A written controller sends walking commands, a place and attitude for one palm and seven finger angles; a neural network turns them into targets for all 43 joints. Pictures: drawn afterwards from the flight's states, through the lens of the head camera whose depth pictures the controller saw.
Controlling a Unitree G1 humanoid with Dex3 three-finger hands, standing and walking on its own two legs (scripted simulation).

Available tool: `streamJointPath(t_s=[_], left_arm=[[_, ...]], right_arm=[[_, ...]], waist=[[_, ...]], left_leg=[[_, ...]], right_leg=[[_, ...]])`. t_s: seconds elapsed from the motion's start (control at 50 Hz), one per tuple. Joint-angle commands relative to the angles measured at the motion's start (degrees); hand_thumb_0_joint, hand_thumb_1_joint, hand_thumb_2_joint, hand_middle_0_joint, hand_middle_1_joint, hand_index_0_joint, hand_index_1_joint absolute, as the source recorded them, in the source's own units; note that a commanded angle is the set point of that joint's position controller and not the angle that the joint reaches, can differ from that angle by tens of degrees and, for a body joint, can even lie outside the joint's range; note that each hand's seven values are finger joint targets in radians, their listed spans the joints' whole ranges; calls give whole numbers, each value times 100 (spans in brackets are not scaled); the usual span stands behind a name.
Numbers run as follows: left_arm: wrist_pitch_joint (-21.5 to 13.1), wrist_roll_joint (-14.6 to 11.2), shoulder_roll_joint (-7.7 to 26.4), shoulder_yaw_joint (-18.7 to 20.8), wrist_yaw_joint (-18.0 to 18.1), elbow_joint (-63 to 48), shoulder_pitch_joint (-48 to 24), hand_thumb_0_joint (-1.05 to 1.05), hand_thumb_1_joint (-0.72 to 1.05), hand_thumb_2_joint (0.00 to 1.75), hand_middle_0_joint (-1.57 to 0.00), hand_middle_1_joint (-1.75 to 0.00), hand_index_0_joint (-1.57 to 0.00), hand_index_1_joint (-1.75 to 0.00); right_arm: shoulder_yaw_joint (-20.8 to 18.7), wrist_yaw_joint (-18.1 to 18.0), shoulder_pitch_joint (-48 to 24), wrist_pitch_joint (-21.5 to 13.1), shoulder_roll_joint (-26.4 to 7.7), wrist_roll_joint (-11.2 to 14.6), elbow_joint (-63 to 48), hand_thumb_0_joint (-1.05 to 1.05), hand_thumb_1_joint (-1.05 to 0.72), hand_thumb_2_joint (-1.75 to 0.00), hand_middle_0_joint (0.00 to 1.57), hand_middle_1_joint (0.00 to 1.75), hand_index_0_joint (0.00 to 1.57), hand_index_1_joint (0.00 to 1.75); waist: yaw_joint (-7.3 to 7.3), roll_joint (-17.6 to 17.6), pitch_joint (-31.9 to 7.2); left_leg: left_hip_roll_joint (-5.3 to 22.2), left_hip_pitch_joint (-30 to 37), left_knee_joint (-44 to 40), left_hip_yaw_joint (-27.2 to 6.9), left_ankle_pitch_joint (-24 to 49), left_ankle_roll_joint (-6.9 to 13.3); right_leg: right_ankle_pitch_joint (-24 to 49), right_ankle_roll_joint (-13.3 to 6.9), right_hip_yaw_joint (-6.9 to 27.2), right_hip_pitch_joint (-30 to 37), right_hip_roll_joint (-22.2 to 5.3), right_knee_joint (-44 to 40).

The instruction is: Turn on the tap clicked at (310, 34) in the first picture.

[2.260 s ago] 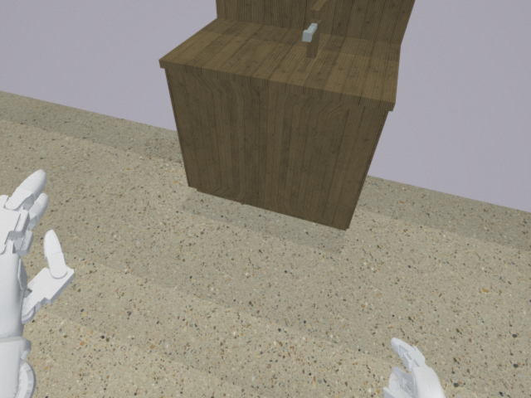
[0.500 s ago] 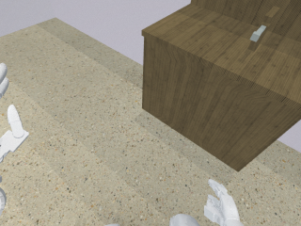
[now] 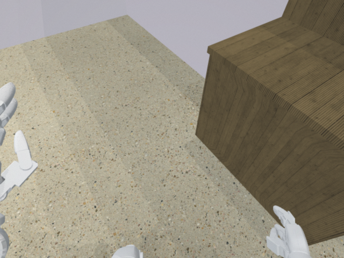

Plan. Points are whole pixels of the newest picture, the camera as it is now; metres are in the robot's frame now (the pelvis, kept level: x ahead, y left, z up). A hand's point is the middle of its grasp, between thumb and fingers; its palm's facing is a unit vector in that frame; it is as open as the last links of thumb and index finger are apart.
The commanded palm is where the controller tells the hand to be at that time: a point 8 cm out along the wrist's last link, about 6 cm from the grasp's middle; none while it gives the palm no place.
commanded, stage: turn to face it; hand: left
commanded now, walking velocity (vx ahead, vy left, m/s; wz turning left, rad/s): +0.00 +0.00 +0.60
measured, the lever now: out of the picture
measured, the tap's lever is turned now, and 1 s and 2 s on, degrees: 0 0 0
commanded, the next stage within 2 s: none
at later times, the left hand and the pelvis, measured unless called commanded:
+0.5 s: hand (43, 180) +0.20 +0.20 +0.19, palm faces +0.49 -0.78 -0.40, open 7.4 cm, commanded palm +0.15 +0.23 +0.18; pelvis -0.01 -0.05 +0.00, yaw +0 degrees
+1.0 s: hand (90, 187) +0.20 +0.13 +0.18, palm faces +0.19 -0.89 -0.42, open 7.4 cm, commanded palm +0.17 +0.17 +0.18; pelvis -0.07 -0.05 +0.00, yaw -17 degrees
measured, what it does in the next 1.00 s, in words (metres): steps on the spot, turning right: left foot, then right foot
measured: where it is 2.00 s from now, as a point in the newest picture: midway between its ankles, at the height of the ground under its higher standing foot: outside the picture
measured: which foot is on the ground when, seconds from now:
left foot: up 0.00-0.04, down 0.06-0.38, up 0.40-0.82, down 0.84-1.00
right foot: down 0.00-0.08, up 0.10-0.34, down 0.36-0.86, up 0.88-1.00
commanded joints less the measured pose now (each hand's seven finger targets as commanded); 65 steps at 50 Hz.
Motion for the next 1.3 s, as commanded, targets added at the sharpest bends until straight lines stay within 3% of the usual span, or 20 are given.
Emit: streamJointPath(t_s=[0.0, 0.02, 0.06, 0.08, 0.18, 0.32, 0.38, 0.4, 0.52, 0.68, 0.78, 0.86, 0.94, 1.06, 1.1, 1.12, 1.14, 1.18, 1.22, 1.28], left_arm=[[-293, -182, 947, 1041, 286, -1027, 118, 0, 90, 90, -20, -30, -20, -30], [-297, -226, 803, 896, 263, -965, 195, 0, 90, 90, -20, -30, -20, -30], [-536, -202, 901, 870, 151, -1047, -1, 0, 90, 90, -20, -30, -20, -30], [-560, -73, 941, 884, 22, -569, -57, 0, 90, 90, -20, -30, -20, -30], [-463, -54, 606, 409, -2, -1169, -203, 0, 90, 90, -20, -30, -20, -30], [-264, 65, 771, 431, 70, -395, -986, 0, 90, 90, -20, -30, -20, -30], [-144, 34, 936, 478, 36, 195, -1625, 0, 90, 90, -20, -30, -20, -30], [-132, -6, 809, 350, -10, 355, -1628, 0, 90, 90, -20, -30, -20, -30], [-392, -76, 732, 457, -81, 482, -675, 0, 90, 90, -20, -30, -20, -30], [-519, -135, 976, 828, 10, -433, -149, 0, 90, 90, -20, -30, -20, -30], [-489, -119, 905, 687, -60, -352, -296, 0, 90, 90, -20, -30, -20, -30], [-523, 30, 1022, 808, -121, -508, -455, 0, 90, 90, -20, -30, -20, -30], [-402, 76, 578, 334, -166, -458, -758, 0, 90, 90, -20, -30, -20, -30], [-306, 102, 683, 230, -139, -110, -1376, 0, 90, 90, -20, -30, -20, -30], [-360, 120, 973, 502, -116, -50, -1342, 0, 90, 90, -20, -30, -20, -30], [-373, 126, 1163, 703, -64, 115, -933, 0, 90, 90, -20, -30, -20, -30], [-413, 15, 1240, 959, 11, -5, -788, 0, 90, 90, -20, -30, -20, -30], [-416, -122, 1257, 1035, -50, -405, -241, 0, 90, 90, -20, -30, -20, -30], [-525, -200, 1261, 1245, -68, -874, 183, 0, 90, 90, -20, -30, -20, -30], [-647, -221, 1279, 1344, -29, -1273, 288, 0, 90, 90, -20, -30, -20, -30]], right_arm=[[-12, -24, -35, -156, -86, -10, -959, 0, -90, -90, 20, 30, 20, 30], [-69, -44, 126, -154, -177, 29, -951, 0, -90, -90, 20, 30, 20, 30], [-84, 78, 37, -316, -410, 34, -971, 0, -90, -90, 20, 30, 20, 30], [-101, 214, 125, -400, -416, 69, -830, 0, -90, -90, 20, 30, 20, 30], [-44, 327, 46, -527, -311, 139, -726, 0, -90, -90, 20, 30, 20, 30], [192, 181, -116, -703, -189, 93, -603, 0, -90, -90, 20, 30, 20, 30], [234, 163, -235, -673, -25, 16, -590, 0, -90, -90, 20, 30, 20, 30], [144, 204, -209, -662, -145, 23, -503, 0, -90, -90, 20, 30, 20, 30], [258, 209, -413, -246, -63, 49, -534, 0, -90, -90, 20, 30, 20, 30], [75, 298, -369, -28, -284, 87, -898, 0, -90, -90, 20, 30, 20, 30], [25, 327, -67, 180, -364, 119, -943, 0, -90, -90, 20, 30, 20, 30], [3, 274, -330, 65, -309, 112, -1094, 0, -90, -90, 20, 30, 20, 30], [-14, 350, -155, -69, -372, 122, -916, 0, -90, -90, 20, 30, 20, 30], [21, 424, 91, -284, -483, 129, -832, 0, -90, -90, 20, 30, 20, 30], [38, 467, 57, -309, -330, 176, -836, 0, -90, -90, 20, 30, 20, 30], [77, 452, -102, -279, -199, 145, -965, 0, -90, -90, 20, 30, 20, 30], [165, 417, -325, -251, -109, 78, -933, 0, -90, -90, 20, 30, 20, 30], [77, 437, -280, -40, -133, 135, -982, 0, -90, -90, 20, 30, 20, 30], [240, 481, -455, 127, -65, 83, -934, 0, -90, -90, 20, 30, 20, 30], [252, 460, -439, 140, -50, 47, -942, 0, -90, -90, 20, 30, 20, 30]], waist=[[-1, -271, -1589], [-158, 408, -1708], [23, 2513, -1515], [29, 1741, -1247], [37, 1746, -1391], [181, 1264, -943], [166, -1243, -611], [163, -1488, -550], [216, -424, -1106], [370, -390, -1746], [139, -81, -1783], [284, 1828, -1033], [241, 1623, -206], [131, 1332, -587], [193, 348, -966], [275, -778, -1130], [296, -1186, -1130], [289, -840, -1277], [227, -147, -1566], [233, -325, -1672]], left_leg=[[-456, 946, -1605, 425, 1035, 1], [-233, 1602, -2074, 21, 1868, 154], [1961, 2452, -2307, -3243, 6682, 1562], [1948, 2425, -2213, -3110, 6365, 1619], [964, 1514, -2238, -945, 4127, 1001], [956, 337, -1993, -297, 523, 480], [-262, -125, 659, -253, -844, -33], [-232, -174, 1478, -652, -520, -47], [-206, -355, 1244, -575, 287, -172], [-444, 159, -667, -475, -465, 2], [-351, 1644, -2274, -270, 92, 208], [2158, 1478, -3234, -1908, 951, 1289], [1718, 979, -2734, -259, 2221, 834], [1419, 1414, -1283, 238, 3669, 307], [972, 833, 337, 517, 2704, 53], [165, -513, 1508, 357, -144, -170], [148, -871, 2076, -340, -1289, -221], [230, -603, 2255, -801, -827, -214], [194, -419, 1522, -757, -485, -196], [-37, 250, 96, -444, -264, -155]], right_leg=[[3445, -196, 653, 796, -1001, 322], [2947, 85, 516, 333, -753, 1344], [-2345, 552, 1016, -1863, 602, 3309], [-2196, 440, 1431, -2288, 513, 3365], [-507, 374, 1180, -1029, 737, 2074], [230, 328, 1080, 585, 985, -493], [925, -641, 4211, -458, -814, -2092], [303, -654, 4501, -575, -830, -2373], [1084, -591, 3041, 408, -89, -1701], [805, -635, 4051, 997, -97, -2003], [380, -202, 3797, 96, 357, -1908], [-725, 289, 2061, -1700, 1354, 2151], [-727, 351, 1605, -1675, 961, 2280], [294, 373, 701, 63, 1292, -330], [2187, -11, 1496, 1074, 616, -925], [4725, -725, 3462, 1713, -432, -808], [5220, -983, 3939, 1405, -1000, -1006], [2769, -995, 4066, 902, -766, -1314], [2033, -1020, 3513, 754, -450, -1182], [1119, -956, 3307, 352, -169, -1406]])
